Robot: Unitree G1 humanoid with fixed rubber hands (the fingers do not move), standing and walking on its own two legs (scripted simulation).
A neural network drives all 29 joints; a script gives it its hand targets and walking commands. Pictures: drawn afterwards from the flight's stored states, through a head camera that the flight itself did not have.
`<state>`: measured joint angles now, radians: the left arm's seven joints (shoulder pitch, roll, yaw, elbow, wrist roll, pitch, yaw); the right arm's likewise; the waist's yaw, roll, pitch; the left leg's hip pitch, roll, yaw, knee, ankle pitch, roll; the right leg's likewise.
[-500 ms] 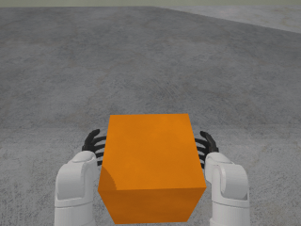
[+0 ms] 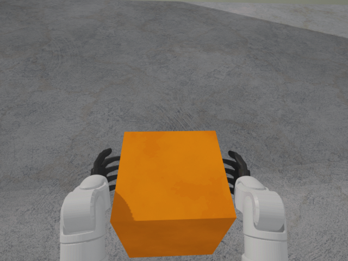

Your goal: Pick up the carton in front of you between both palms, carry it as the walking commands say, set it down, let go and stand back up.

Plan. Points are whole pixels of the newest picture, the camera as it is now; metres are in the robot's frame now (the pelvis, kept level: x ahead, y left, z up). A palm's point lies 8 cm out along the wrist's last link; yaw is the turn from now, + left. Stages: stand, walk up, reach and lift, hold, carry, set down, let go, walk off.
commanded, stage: carry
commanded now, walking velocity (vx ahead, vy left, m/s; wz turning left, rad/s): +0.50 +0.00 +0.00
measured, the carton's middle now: (170, 196) +0.27 +0.00 -0.01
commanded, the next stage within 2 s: none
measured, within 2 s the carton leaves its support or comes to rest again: neither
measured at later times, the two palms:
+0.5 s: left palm (121, 94) +0.53 +0.13 +0.08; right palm (222, 96) +0.55 -0.17 +0.07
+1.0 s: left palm (116, 82) +0.61 +0.16 +0.06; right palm (209, 83) +0.62 -0.14 +0.06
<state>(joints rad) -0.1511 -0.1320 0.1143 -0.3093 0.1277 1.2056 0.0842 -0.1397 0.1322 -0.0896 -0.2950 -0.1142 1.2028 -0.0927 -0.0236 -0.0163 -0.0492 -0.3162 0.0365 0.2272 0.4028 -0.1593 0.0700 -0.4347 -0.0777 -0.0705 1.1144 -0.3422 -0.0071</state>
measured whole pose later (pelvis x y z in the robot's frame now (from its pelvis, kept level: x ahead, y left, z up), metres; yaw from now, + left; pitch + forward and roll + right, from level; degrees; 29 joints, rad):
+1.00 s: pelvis +0.35 -0.01 -0.01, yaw +3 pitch +4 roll +0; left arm -0.14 -0.13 0.11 -0.20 0.15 1.10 0.07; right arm -0.13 0.13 -0.10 -0.21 -0.15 1.12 -0.07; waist 0.00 0.01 -0.12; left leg -0.19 0.05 0.14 0.53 -0.38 -0.01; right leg -0.29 -0.07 -0.18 0.56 -0.32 0.00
